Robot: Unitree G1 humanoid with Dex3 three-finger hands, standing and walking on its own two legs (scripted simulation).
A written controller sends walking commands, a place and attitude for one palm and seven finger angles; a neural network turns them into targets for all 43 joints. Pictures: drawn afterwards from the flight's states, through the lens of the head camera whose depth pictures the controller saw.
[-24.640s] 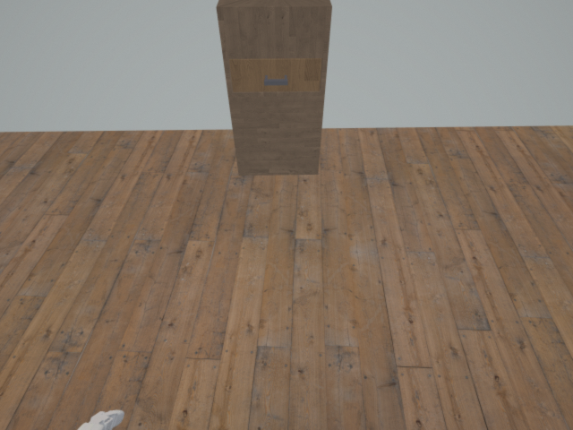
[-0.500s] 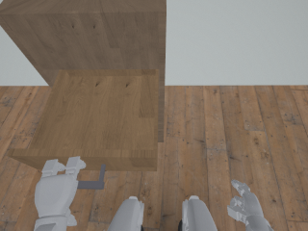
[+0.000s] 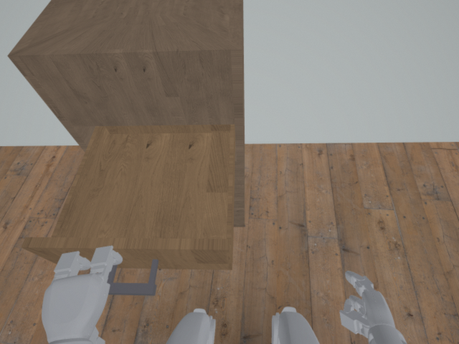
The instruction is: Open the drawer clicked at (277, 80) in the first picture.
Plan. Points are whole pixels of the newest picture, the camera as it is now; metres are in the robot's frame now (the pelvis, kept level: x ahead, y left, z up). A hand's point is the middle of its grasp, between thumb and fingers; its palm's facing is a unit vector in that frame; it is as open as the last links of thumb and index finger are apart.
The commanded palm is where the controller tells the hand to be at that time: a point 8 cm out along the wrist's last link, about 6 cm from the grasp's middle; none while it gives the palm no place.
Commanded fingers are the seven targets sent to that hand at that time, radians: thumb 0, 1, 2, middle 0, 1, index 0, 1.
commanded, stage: lift the hand off the handle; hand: left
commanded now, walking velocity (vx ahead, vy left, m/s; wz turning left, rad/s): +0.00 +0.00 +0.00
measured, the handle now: (131, 277) +0.24 +0.23 -0.10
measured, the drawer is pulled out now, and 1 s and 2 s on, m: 0.30 0.30 0.30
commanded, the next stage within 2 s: draw the hand back to the body in 1.20 s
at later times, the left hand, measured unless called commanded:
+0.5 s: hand (83, 291) +0.20 +0.25 +0.00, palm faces +0.00 -0.06 -1.00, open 13.8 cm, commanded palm +0.18 +0.25 +0.05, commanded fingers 0.00 -0.50 0.30 -0.30 -1.20 -0.30 -1.20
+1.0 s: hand (72, 286) +0.20 +0.25 +0.04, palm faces +0.00 -0.09 -1.00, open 13.8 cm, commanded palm +0.17 +0.25 +0.09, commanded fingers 0.00 -0.50 0.30 -0.30 -1.20 -0.30 -1.20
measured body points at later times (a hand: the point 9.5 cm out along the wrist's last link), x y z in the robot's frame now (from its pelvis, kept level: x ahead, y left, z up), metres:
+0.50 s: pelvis +0.00 +0.00 +0.02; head +0.07 -0.02 +0.47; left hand +0.19 +0.25 +0.06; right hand +0.20 -0.23 -0.09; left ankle +0.00 +0.13 -0.63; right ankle +0.03 -0.11 -0.63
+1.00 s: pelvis +0.02 +0.02 +0.04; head +0.07 -0.01 +0.49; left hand +0.19 +0.25 +0.09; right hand +0.22 -0.22 -0.05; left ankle +0.00 +0.13 -0.63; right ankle +0.03 -0.11 -0.63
